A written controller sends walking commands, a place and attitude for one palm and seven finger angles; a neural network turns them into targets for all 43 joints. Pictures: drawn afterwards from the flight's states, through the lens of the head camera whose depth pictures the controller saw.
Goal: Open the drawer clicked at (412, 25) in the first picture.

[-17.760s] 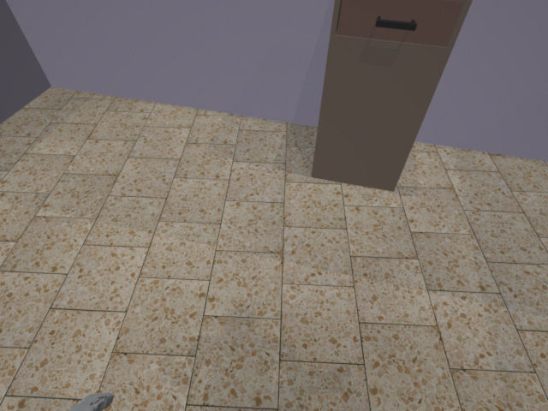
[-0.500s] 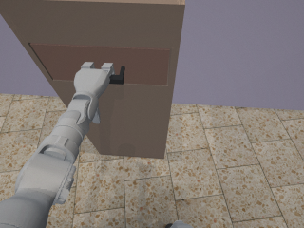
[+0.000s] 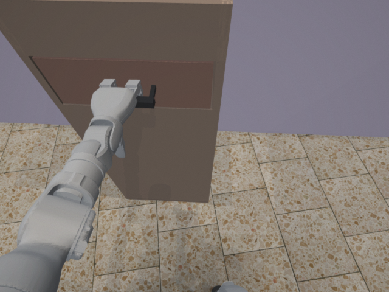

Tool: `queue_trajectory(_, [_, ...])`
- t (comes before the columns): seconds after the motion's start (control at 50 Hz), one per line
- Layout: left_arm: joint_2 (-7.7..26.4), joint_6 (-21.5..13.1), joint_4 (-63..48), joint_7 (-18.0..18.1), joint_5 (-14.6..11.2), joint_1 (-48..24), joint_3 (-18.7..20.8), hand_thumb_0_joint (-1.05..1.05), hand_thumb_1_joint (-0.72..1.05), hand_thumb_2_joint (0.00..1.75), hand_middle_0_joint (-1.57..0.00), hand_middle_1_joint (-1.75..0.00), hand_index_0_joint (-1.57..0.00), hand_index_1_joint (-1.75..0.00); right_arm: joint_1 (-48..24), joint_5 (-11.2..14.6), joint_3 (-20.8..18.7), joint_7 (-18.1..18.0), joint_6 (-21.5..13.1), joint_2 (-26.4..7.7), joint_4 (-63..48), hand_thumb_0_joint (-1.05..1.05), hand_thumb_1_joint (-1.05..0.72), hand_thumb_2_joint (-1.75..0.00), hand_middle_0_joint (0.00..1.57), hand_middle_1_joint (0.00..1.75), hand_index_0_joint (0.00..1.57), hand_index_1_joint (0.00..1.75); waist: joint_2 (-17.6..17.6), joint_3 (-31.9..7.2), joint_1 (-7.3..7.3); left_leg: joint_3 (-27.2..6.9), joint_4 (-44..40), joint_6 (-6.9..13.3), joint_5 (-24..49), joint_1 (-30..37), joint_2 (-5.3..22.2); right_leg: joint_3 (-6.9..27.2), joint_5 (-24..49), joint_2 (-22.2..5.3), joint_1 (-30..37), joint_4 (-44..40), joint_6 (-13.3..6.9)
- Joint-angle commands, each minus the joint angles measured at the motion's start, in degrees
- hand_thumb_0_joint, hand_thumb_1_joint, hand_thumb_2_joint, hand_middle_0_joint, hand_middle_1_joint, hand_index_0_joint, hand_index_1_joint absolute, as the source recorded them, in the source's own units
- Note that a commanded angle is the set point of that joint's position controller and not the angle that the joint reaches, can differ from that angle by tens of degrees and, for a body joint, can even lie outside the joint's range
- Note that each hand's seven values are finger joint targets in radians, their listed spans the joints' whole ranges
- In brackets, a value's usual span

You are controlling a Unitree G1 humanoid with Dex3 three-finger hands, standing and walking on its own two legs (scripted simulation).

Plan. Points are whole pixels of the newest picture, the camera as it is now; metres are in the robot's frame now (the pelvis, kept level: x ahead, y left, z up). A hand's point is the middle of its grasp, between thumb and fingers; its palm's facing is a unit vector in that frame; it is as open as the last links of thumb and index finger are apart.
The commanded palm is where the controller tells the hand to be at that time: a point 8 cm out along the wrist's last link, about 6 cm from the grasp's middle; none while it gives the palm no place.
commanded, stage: close the thumb around the handle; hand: left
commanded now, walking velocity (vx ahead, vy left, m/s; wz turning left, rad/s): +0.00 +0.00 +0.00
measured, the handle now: (126, 95) +0.53 +0.14 +0.07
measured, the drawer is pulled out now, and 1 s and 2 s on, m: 0.00 0.00 0.05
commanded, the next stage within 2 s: pull the drawer open in 0.64 s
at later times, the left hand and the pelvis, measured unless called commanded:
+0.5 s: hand (122, 118) +0.49 +0.15 +0.04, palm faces -0.04 -0.01 -1.00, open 6.4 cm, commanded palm +0.46 +0.15 +0.10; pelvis +0.00 +0.00 +0.00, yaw +0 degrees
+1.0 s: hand (122, 121) +0.48 +0.15 +0.04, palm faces -0.01 -0.02 -1.00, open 5.4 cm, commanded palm +0.45 +0.15 +0.10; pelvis +0.02 +0.00 +0.00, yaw +0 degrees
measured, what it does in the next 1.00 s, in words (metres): stands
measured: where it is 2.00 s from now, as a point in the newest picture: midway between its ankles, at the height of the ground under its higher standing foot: outside the picture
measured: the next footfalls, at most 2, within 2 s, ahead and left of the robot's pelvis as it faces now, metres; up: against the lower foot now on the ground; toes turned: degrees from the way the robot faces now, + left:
none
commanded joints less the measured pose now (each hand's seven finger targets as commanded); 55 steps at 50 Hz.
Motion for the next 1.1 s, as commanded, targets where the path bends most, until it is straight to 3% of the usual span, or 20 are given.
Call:
queue_trajectory(0.0, [9.5, 0.1, -9.8, 2.2, -0.6, -25.1, 2.7, 0.00, -0.28, 0.40, -0.32, -1.22, -0.32, -1.22, 4.7, -0.4, -2.5, -0.2, -1.1, -8.2, -4.4, 0.00, -0.90, -0.90, 0.20, 0.30, 0.20, 0.30, -3.0, -23.6, -1.09, -0.1, -3.1, -0.3, 23.1, 6.6, 0.3, 0.3, 18.9, -0.7, 19.2, -2.2, -0.6])
queue_trajectory(0.12, [11.7, 0.4, -9.6, 2.2, -0.4, -25.9, 4.4, 0.00, 0.06, 0.54, -0.34, -1.26, -0.34, -1.26, 4.6, -0.4, -2.4, -0.5, -1.0, -8.4, -4.4, 0.00, -0.90, -0.90, 0.20, 0.30, 0.20, 0.30, -3.1, -23.3, -0.90, -0.1, -3.2, -0.2, 23.3, 6.0, 0.3, 0.4, 19.2, -0.7, 19.8, -2.1, -0.7])
queue_trajectory(0.32, [8.0, 0.4, -9.8, 1.7, -0.8, -24.8, 2.0, 0.00, 0.62, 0.78, -0.38, -1.32, -0.38, -1.32, 4.3, -0.4, -2.5, -0.2, -0.9, -8.0, -4.8, 0.00, -0.90, -0.90, 0.20, 0.30, 0.20, 0.30, -2.9, -22.7, -1.24, -0.3, -2.7, -0.5, 25.0, 7.6, 0.5, 0.0, 19.3, -0.6, 18.1, -2.1, -0.7])
queue_trajectory(0.34, [9.3, 0.3, -9.8, 1.8, -0.6, -25.4, 2.7, 0.00, 0.68, 0.80, -0.38, -1.33, -0.38, -1.33, 4.6, -0.3, -2.4, -0.3, -0.9, -8.2, -4.4, 0.00, -0.90, -0.90, 0.20, 0.30, 0.20, 0.30, -3.7, -22.8, -1.22, -0.6, -2.9, -0.5, 24.5, 7.4, 0.6, -0.1, 18.8, -0.6, 18.0, -1.9, -0.7])
queue_trajectory(0.4, [6.6, 0.5, -10.8, 1.8, -0.5, -26.2, 0.7, 0.00, 0.84, 0.88, -0.40, -1.34, -0.40, -1.34, 4.5, -0.4, -2.7, 0.0, -0.8, -7.9, -4.4, 0.00, -0.90, -0.90, 0.20, 0.30, 0.20, 0.30, -1.9, -23.0, -1.58, -0.7, -2.5, -0.7, 26.1, 8.9, 0.7, -0.3, 19.0, -0.5, 16.7, -1.8, -0.7])
queue_trajectory(0.42, [7.9, 0.2, -11.2, 1.8, -0.6, -25.9, 2.1, 0.00, 0.90, 0.90, -0.40, -1.35, -0.40, -1.35, 4.7, -0.5, -2.7, 0.0, -0.8, -8.0, -4.4, 0.00, -0.90, -0.90, 0.20, 0.30, 0.20, 0.30, -2.4, -24.6, -0.98, -0.8, -2.2, -0.7, 27.9, 9.2, 0.7, -0.1, 20.1, -0.5, 17.7, -1.4, -0.9])
queue_trajectory(0.48, [7.9, 0.1, -12.0, 1.7, -0.6, -24.3, 2.5, 0.00, 0.90, 0.90, -0.40, -1.35, -0.40, -1.35, 4.7, -0.7, -2.9, 0.1, -0.5, -7.8, -4.4, 0.00, -0.90, -0.90, 0.20, 0.30, 0.20, 0.30, -2.8, -25.7, -0.67, -0.6, -1.8, -0.7, 29.6, 9.6, 0.7, -0.1, 22.1, -0.5, 19.0, -1.2, -0.7])
queue_trajectory(0.5, [6.0, 0.3, -11.7, 1.5, -0.9, -23.7, 0.9, 0.00, 0.90, 0.90, -0.40, -1.35, -0.40, -1.35, 4.4, -0.7, -2.8, 0.2, -0.5, -7.8, -4.7, 0.00, -0.90, -0.90, 0.20, 0.30, 0.20, 0.30, -2.4, -24.9, -0.74, -0.5, -2.1, -0.7, 29.1, 9.2, 0.6, -0.1, 22.0, -0.6, 19.0, -1.5, -0.6])
queue_trajectory(0.56, [8.8, 0.2, -11.0, 1.6, -0.8, -23.4, 3.0, 0.00, 0.90, 0.90, -0.40, -1.35, -0.40, -1.35, 4.2, -0.5, -2.6, 0.0, -0.3, -8.0, -4.5, 0.00, -0.90, -0.90, 0.20, 0.30, 0.20, 0.30, -3.6, -23.4, -0.44, -0.3, -2.7, -0.5, 25.9, 7.0, 0.4, 0.2, 21.1, -0.6, 19.9, -1.7, -0.7])
queue_trajectory(0.6, [7.6, 0.1, -12.3, 1.7, -0.6, -23.2, 2.1, 0.00, 0.90, 0.90, -0.40, -1.35, -0.40, -1.35, 4.0, -0.7, -2.7, 0.1, -0.4, -7.8, -4.7, 0.00, -0.90, -0.90, 0.20, 0.30, 0.20, 0.30, -3.0, -24.4, -0.28, -0.3, -2.7, -0.5, 27.4, 8.0, 0.5, 0.1, 22.0, -0.7, 20.3, -1.7, -0.7])
queue_trajectory(0.64, [9.8, -0.4, -14.0, 1.7, -0.8, -22.4, 4.0, 0.00, 0.90, 0.90, -0.40, -1.35, -0.40, -1.35, 4.0, -0.8, -2.7, 0.2, -0.2, -7.8, -5.1, 0.00, -0.90, -0.90, 0.20, 0.30, 0.20, 0.30, -2.4, -26.8, 0.57, -0.2, -2.5, -0.4, 29.6, 8.5, 0.4, 0.5, 24.2, -0.7, 22.4, -1.3, -0.7])
queue_trajectory(0.72, [9.4, -0.8, -14.5, 1.4, -0.9, -19.5, 4.2, 0.00, 0.90, 0.90, -0.40, -1.35, -0.40, -1.35, 3.3, -0.7, -2.8, 0.3, 0.0, -7.7, -5.3, 0.00, -0.90, -0.90, 0.20, 0.30, 0.20, 0.30, -3.1, -25.4, 1.06, 0.0, -2.6, -0.5, 31.6, 8.7, 0.5, 0.4, 25.5, -0.7, 22.9, -1.5, -0.8])
queue_trajectory(0.76, [8.9, -1.3, -17.7, 1.4, -0.9, -15.6, 4.5, 0.00, 0.90, 0.90, -0.40, -1.35, -0.40, -1.35, 3.0, -0.8, -3.0, 0.6, 0.0, -7.4, -6.2, 0.00, -0.90, -0.90, 0.20, 0.30, 0.20, 0.30, -1.1, -28.2, 2.89, 0.0, -2.7, -0.6, 35.3, 10.3, 0.7, 0.5, 27.2, -0.8, 24.3, -1.0, -0.9])
queue_trajectory(0.86, [6.8, -1.1, -23.4, 1.1, -1.4, -7.7, 4.0, 0.00, 0.90, 0.90, -0.40, -1.35, -0.40, -1.35, 1.3, -0.7, -3.3, 1.6, 0.5, -7.2, -7.1, 0.00, -0.90, -0.90, 0.20, 0.30, 0.20, 0.30, -2.5, -26.9, 4.21, -0.3, -3.1, -0.8, 39.0, 11.7, 1.3, 0.4, 28.5, -0.8, 24.7, -1.3, -0.8])
queue_trajectory(0.88, [5.3, -0.6, -24.2, 1.1, -1.4, -6.0, 2.7, 0.00, 0.90, 0.90, -0.40, -1.35, -0.40, -1.35, 0.5, -0.5, -3.2, 1.9, 0.6, -7.1, -7.4, 0.00, -0.90, -0.90, 0.20, 0.30, 0.20, 0.30, -1.9, -26.0, 4.20, -0.1, -3.3, -0.8, 38.3, 11.9, 1.2, 0.4, 27.8, -0.7, 24.3, -1.6, -0.9])
queue_trajectory(0.92, [4.4, 0.5, -19.8, 2.1, -0.3, -21.4, -0.4, 0.00, 0.90, 0.90, -0.40, -1.35, -0.40, -1.35, 1.6, -0.3, -3.2, 1.2, 0.7, -7.5, -4.6, 0.00, -0.90, -0.90, 0.20, 0.30, 0.20, 0.30, -4.3, -19.7, -1.00, -0.5, -3.0, -0.9, 31.2, 10.6, 1.2, -0.4, 23.1, -0.5, 18.4, -2.6, -0.6])
queue_trajectory(0.96, [9.4, 1.8, -16.2, 3.0, 1.0, -20.1, 3.7, 0.00, 0.90, 0.90, -0.40, -1.35, -0.40, -1.35, 2.1, -0.4, -3.2, 0.7, 0.6, -7.8, -3.9, 0.00, -0.90, -0.90, 0.20, 0.30, 0.20, 0.30, -3.5, -22.5, 0.48, -0.1, -3.4, -0.7, 29.5, 10.1, 0.6, 0.2, 22.9, -0.5, 20.5, -2.3, -0.9])
queue_trajectory(1.0, [5.0, 2.5, -17.0, 2.9, 0.5, -22.6, 0.1, 0.00, 0.90, 0.90, -0.40, -1.35, -0.40, -1.35, 2.0, -0.6, -3.1, 0.7, 0.4, -7.3, -3.9, 0.00, -0.90, -0.90, 0.20, 0.30, 0.20, 0.30, -1.7, -23.7, -0.18, -0.2, -3.1, -1.1, 31.7, 11.7, 0.7, -0.3, 23.7, -0.6, 19.8, -2.1, -0.9])
queue_trajectory(1.04, [6.3, 2.6, -16.7, 2.4, 0.0, -24.1, 1.1, 0.00, 0.90, 0.90, -0.40, -1.35, -0.40, -1.35, 2.2, -0.8, -3.1, 0.6, 0.6, -7.3, -3.6, 0.00, -0.90, -0.90, 0.20, 0.30, 0.20, 0.30, -1.3, -26.1, -0.14, -0.3, -2.7, -1.1, 33.3, 12.9, 0.7, 0.0, 24.7, -0.7, 20.8, -1.8, -0.8])
queue_trajectory(1.08, [5.2, 2.6, -14.8, 1.8, -0.6, -23.5, 0.3, 0.00, 0.90, 0.90, -0.40, -1.35, -0.40, -1.35, 1.7, -0.7, -2.8, 0.4, 0.8, -7.2, -3.8, 0.00, -0.90, -0.90, 0.20, 0.30, 0.20, 0.30, -2.7, -24.6, -0.50, -0.2, -2.7, -0.9, 32.2, 11.8, 0.5, 0.0, 24.9, -0.7, 21.0, -2.0, -0.6])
